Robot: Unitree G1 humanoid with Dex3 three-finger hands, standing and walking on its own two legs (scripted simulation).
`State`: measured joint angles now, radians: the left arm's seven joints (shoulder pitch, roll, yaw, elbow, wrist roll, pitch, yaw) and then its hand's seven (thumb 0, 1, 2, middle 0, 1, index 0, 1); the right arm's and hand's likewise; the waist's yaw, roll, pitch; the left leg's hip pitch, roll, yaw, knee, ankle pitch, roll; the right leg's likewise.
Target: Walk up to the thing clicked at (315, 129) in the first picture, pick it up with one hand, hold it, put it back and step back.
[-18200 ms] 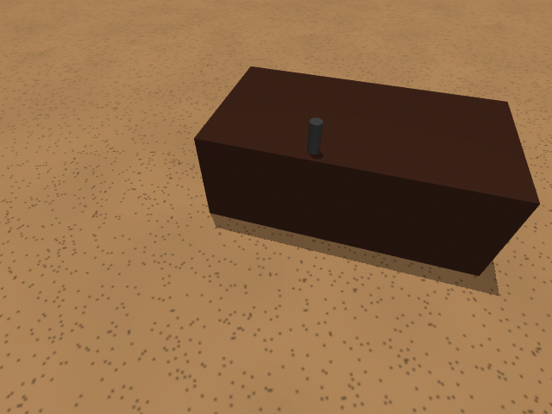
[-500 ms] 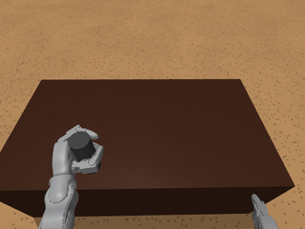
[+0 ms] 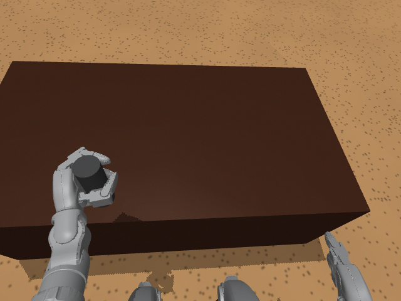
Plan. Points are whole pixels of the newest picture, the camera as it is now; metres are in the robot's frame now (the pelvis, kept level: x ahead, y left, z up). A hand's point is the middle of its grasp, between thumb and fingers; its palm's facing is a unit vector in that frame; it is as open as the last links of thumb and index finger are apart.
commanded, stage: crouch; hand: left
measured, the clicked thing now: (95, 183) +0.37 +0.20 -0.01
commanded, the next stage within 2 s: lower in 0.54 s
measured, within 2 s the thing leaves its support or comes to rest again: rests again in 1.38 s
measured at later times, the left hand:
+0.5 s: hand (107, 181) +0.40 +0.19 -0.07, palm faces +0.19 -0.98 -0.02, open 6.5 cm
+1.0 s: hand (111, 188) +0.41 +0.20 -0.13, palm faces +0.21 -0.98 -0.02, open 6.5 cm
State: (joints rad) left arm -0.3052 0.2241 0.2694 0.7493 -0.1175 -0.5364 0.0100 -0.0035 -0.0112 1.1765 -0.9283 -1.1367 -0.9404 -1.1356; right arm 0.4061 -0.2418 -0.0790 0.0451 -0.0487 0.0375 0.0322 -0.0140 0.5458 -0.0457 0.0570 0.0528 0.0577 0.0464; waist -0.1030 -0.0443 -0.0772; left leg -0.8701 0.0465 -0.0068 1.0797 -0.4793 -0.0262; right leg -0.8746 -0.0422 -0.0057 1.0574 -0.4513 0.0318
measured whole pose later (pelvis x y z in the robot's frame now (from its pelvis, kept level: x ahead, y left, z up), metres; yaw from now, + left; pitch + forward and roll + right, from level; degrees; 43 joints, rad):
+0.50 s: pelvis -0.01 +0.00 -0.05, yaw +0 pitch +23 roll -2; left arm -0.43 0.31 0.36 0.93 -0.08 -0.65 -0.01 0.00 -0.01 1.18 -0.93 -1.13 -0.94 -1.13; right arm 0.46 -0.26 -0.07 -0.16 -0.07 0.04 0.07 -0.01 0.53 -0.05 0.06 0.05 0.06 0.05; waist -0.19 -0.04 -0.15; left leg -1.16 0.05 -0.04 1.32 -0.56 -0.03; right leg -1.15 -0.03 -0.02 1.27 -0.52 0.03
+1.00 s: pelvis -0.02 +0.00 -0.08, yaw -1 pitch +27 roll -3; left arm -0.46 0.36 0.44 1.00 -0.05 -0.71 0.00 0.00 -0.01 1.18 -0.93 -1.13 -0.94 -1.13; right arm 0.47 -0.29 -0.10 -0.28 -0.08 0.02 0.09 -0.01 0.52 -0.05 0.06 0.05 0.06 0.05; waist -0.26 -0.05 -0.16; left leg -1.34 0.06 -0.06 1.46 -0.60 -0.03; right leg -1.32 -0.03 -0.03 1.41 -0.55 0.03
